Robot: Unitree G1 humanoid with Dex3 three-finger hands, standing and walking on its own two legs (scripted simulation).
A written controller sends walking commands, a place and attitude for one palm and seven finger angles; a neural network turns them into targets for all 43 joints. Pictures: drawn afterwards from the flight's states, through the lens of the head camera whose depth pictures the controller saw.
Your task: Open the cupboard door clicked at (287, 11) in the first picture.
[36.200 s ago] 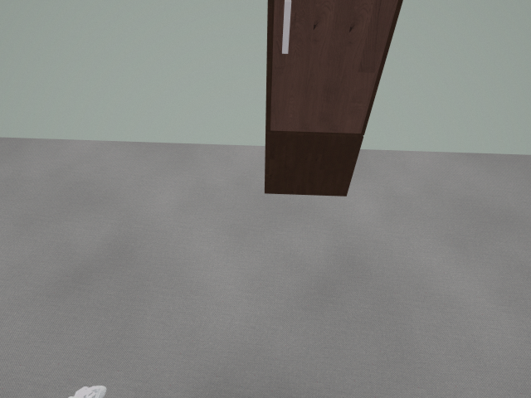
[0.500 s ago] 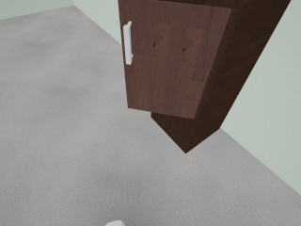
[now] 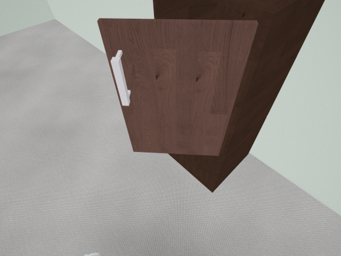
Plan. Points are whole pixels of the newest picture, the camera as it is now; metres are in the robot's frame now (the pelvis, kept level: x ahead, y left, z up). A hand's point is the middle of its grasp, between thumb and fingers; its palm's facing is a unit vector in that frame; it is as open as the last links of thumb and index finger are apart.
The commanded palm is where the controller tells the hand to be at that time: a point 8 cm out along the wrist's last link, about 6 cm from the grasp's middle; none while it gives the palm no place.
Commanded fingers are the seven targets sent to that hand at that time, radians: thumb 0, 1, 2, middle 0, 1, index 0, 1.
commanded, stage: come to a stop and stand still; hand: left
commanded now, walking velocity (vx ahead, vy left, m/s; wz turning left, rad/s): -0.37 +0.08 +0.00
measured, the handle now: (122, 79) +0.57 +0.15 +0.10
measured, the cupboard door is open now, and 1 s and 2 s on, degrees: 42 42 42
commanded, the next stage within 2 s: look again from close up in 1.04 s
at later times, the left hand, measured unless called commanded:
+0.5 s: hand out of the picture +0.05 +0.21 -0.17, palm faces +0.03 -0.97 -0.24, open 7.4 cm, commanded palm none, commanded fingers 0.00 0.90 0.90 -0.20 -0.30 -0.20 -0.30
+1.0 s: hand out of the picture +0.00 +0.17 -0.16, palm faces -0.02 -0.97 -0.22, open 7.3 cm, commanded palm none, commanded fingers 0.00 0.90 0.90 -0.20 -0.30 -0.20 -0.30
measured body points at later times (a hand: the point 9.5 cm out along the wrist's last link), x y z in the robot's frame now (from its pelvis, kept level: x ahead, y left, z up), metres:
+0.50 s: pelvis +0.00 +0.01 +0.00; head +0.04 +0.02 +0.45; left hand +0.05 +0.26 -0.15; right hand +0.06 -0.22 -0.15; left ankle -0.02 +0.11 -0.73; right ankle -0.04 -0.12 -0.73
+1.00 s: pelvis -0.03 -0.02 +0.01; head -0.03 -0.03 +0.46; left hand +0.00 +0.22 -0.14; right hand -0.04 -0.25 -0.16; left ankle -0.02 +0.11 -0.73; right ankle -0.04 -0.12 -0.73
